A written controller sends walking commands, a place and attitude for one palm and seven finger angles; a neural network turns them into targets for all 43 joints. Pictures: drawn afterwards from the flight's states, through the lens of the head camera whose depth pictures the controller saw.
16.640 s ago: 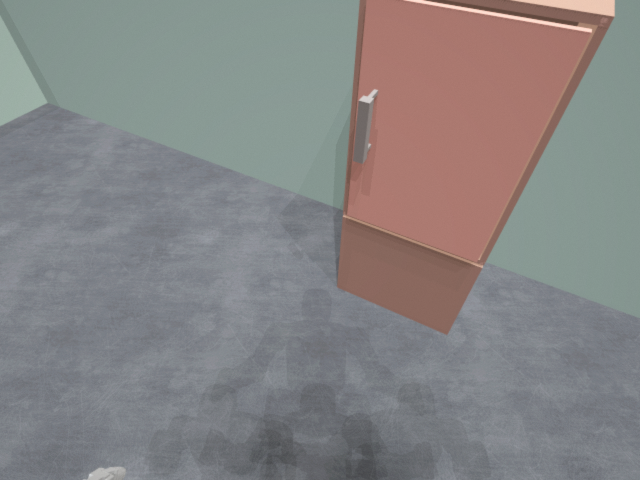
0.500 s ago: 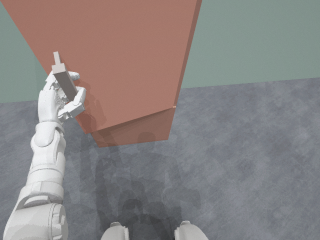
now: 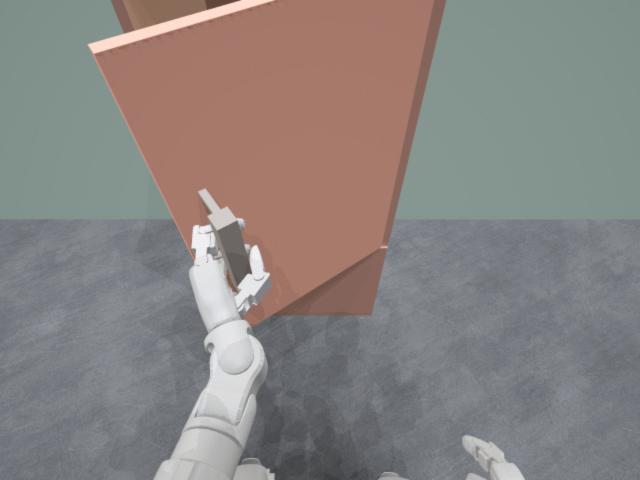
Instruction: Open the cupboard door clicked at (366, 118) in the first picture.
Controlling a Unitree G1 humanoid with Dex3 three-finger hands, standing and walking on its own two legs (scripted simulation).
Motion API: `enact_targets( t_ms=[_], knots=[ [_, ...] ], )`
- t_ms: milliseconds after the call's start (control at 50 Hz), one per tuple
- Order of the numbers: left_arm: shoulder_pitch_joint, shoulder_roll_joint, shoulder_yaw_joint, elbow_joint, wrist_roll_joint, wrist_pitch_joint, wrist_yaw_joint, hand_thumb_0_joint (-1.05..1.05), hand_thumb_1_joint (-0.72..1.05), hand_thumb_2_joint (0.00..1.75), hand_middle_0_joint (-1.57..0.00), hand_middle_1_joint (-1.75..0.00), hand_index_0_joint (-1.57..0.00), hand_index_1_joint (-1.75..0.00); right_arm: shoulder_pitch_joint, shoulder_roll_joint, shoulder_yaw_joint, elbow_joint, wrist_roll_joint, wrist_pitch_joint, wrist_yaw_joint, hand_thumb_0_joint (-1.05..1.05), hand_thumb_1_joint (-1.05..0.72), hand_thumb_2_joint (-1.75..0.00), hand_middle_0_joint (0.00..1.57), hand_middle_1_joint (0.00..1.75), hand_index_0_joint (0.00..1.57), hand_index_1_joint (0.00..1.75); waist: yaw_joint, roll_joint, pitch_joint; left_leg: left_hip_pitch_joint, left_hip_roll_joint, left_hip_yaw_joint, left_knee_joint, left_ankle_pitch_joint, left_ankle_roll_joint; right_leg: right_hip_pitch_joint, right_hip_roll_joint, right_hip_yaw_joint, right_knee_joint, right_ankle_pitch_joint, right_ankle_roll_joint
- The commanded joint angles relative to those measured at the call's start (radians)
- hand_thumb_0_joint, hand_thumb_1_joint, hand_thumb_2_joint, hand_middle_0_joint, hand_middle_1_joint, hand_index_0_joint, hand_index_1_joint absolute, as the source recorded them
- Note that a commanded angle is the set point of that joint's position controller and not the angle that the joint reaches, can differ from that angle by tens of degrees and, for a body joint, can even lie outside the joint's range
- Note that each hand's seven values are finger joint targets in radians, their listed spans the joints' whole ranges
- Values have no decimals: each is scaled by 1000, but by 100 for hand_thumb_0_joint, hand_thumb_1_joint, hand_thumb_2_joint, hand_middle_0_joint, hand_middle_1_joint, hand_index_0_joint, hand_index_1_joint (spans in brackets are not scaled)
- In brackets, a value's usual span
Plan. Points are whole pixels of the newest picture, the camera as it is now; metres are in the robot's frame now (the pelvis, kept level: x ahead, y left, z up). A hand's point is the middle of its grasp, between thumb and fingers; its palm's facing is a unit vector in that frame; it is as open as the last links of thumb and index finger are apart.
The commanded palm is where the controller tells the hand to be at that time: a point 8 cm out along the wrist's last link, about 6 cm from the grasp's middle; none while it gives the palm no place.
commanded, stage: pull the door open along its arc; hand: left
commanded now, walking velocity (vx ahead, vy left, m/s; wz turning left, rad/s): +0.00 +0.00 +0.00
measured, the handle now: (226, 244) +0.40 +0.14 +0.05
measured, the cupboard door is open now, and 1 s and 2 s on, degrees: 35 44 43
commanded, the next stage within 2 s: open thumb and fingers to let go in 0.12 s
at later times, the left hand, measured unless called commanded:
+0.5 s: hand (280, 294) +0.33 +0.06 +0.05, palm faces +0.41 -0.91 -0.02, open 7.9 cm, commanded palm +0.28 +0.10 +0.05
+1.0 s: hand (281, 300) +0.32 +0.06 +0.05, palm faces +0.35 -0.94 -0.01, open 14.9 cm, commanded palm +0.28 +0.11 +0.05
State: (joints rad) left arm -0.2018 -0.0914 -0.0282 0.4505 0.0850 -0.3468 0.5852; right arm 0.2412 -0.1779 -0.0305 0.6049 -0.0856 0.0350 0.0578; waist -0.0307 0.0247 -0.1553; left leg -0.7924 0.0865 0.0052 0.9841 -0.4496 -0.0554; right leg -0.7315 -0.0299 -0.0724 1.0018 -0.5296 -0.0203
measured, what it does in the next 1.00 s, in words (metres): stands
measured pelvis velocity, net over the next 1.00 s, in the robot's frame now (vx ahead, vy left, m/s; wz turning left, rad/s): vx -0.02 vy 0.00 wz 0.01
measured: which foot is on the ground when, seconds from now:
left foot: down 0.00-1.00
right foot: down 0.00-1.00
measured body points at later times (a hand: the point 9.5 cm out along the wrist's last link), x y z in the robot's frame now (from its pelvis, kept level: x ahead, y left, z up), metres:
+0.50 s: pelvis -0.01 -0.02 +0.00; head +0.04 -0.04 +0.44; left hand +0.30 +0.11 +0.05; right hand +0.16 -0.24 -0.12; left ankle +0.01 +0.15 -0.68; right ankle -0.02 -0.10 -0.68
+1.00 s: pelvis -0.02 +0.00 +0.00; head +0.04 -0.01 +0.44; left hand +0.30 +0.11 +0.05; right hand +0.13 -0.23 -0.12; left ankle +0.01 +0.15 -0.68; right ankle -0.02 -0.10 -0.68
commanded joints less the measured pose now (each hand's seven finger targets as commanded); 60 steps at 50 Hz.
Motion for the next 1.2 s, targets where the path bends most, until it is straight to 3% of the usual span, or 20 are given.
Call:
enact_targets(
  t_ms=[0,120,180,200,240,380,420,440,460,600,640,700,800,860,1000,1060,1120,1140,1160,1180],
  knots=[
    [-112,-88,-128,-269,33,-72,-2,0,90,90,-40,-135,-40,-135,-30,-102,-37,-129,2,-48,-10,0,-90,-90,20,30,20,30,-2,-82,-289,208,-80,29,-85,328,59,193,32,17,-152,518,4],
    [18,-134,-192,-343,57,-39,8,0,90,90,-40,-135,-40,-135,-70,-87,-24,-151,0,-77,-15,0,-90,-90,20,30,20,30,9,-115,-250,194,-87,24,-87,291,58,202,16,28,-171,506,9],
    [-86,-89,-148,-337,53,-31,33,0,90,90,-40,-135,-40,-135,-79,-87,-19,-129,-2,-78,-31,0,-90,-90,20,30,20,30,-2,-117,-234,172,-90,16,-72,254,58,179,5,50,-183,461,16],
    [-179,-59,-113,-314,48,-33,45,0,90,90,-40,-135,-40,-135,-83,-89,-16,-109,-3,-76,-40,0,-90,-90,20,30,20,30,-21,-129,-208,162,-90,13,-64,235,59,152,-1,58,-193,439,23],
    [-164,-38,-83,-305,41,-39,47,0,76,84,-39,-134,-39,-134,-91,-90,-20,-110,-7,-75,-47,0,-90,-90,20,30,20,30,1,-136,-231,148,-95,10,-66,225,59,174,-4,72,-198,419,23],
    [-168,-45,-78,-268,24,-59,19,0,27,63,-35,-128,-35,-128,-90,-86,-23,-106,-6,-67,-50,0,-90,-90,20,30,20,30,6,-135,-277,149,-97,14,-61,239,58,199,-13,80,-183,481,32],
    [-179,-59,-99,-274,30,-64,11,0,13,57,-35,-127,-35,-127,-84,-87,-24,-106,-7,-64,-47,0,-90,-90,20,30,20,30,-4,-126,-284,155,-95,14,-56,253,59,192,-12,75,-173,509,31],
    [-163,-60,-99,-259,32,-61,6,0,6,54,-34,-126,-34,-126,-80,-90,-26,-110,-6,-64,-46,0,-90,-90,20,30,20,30,1,-132,-276,149,-95,10,-55,257,60,190,-9,70,-169,505,27],
    [-181,-66,-111,-261,33,-65,3,0,-1,51,-33,-125,-33,-125,-83,-92,-27,-109,-5,-64,-45,0,-90,-90,20,30,20,30,-12,-136,-268,152,-92,12,-53,249,61,173,-10,69,-172,493,30],
    [-184,-54,-98,-269,22,-70,4,0,-50,30,-30,-120,-30,-120,-85,-92,-27,-114,-2,-60,-47,0,-90,-90,20,30,20,30,0,-125,-264,149,-96,14,-59,232,60,169,-6,69,-176,448,24],
    [-180,-53,-96,-272,28,-72,8,0,-50,30,-30,-120,-30,-120,-81,-95,-30,-116,-4,-63,-47,0,-90,-90,20,30,20,30,3,-137,-268,147,-94,10,-57,243,62,169,-1,61,-170,443,19],
    [-146,-56,-97,-284,24,-71,6,0,-50,30,-27,-105,-27,-105,-77,-93,-30,-119,-3,-63,-45,0,-90,-90,20,30,20,30,11,-131,-284,153,-94,15,-61,257,60,184,0,57,-162,472,19],
    [-180,-54,-89,-262,21,-65,19,0,-50,30,-23,-80,-23,-80,-82,-96,-27,-114,-3,-64,-48,0,-90,-90,20,30,20,30,4,-132,-255,146,-94,15,-64,227,61,152,7,51,-173,389,14],
    [-212,-54,-92,-262,33,-66,31,0,-50,30,-21,-65,-21,-65,-88,-96,-28,-110,-4,-64,-49,0,-90,-90,20,30,20,30,4,-94,-258,159,-90,15,-68,222,60,127,15,39,-163,347,6],
    [-249,-70,-87,-231,26,-41,59,0,-50,30,-15,-30,-15,-30,-102,-95,-20,-112,-4,-63,-50,0,-90,-90,20,30,20,30,1,-109,-241,150,-90,10,-77,190,58,108,23,25,-165,284,2],
    [-270,-42,-48,-203,24,-33,75,0,-50,30,-15,-30,-15,-30,-114,-94,-17,-108,-5,-59,-56,0,-90,-90,20,30,20,30,10,-99,-243,143,-91,9,-82,165,56,101,24,26,-170,239,1],
    [-294,-66,-63,-184,22,-29,79,0,-50,30,-15,-30,-15,-30,-115,-92,-13,-103,-7,-58,-56,0,-90,-90,20,30,20,30,-1,-117,-230,142,-91,7,-83,164,57,97,26,24,-174,236,2],
    [-276,27,-283,-184,148,-77,-141,0,-50,30,-15,-30,-15,-30,-51,-123,-15,-80,-5,-48,-57,0,-90,-90,20,30,20,30,-89,-163,-186,154,-92,4,-62,166,75,45,22,42,-155,317,5],
    [-345,117,-194,-273,110,-131,-256,0,-50,30,-15,-30,-15,-30,-33,-129,-31,-113,9,-48,-62,0,-90,-90,20,30,20,30,-56,-97,-284,178,-92,7,-51,200,81,82,13,53,-141,376,-4],
    [-330,128,-210,-302,92,-158,-347,0,-50,30,-15,-30,-15,-30,-38,-129,-30,-124,15,-48,-66,0,-90,-90,20,30,20,30,-39,-43,-342,214,-95,12,-49,221,82,106,12,60,-128,406,-8]
  ],
)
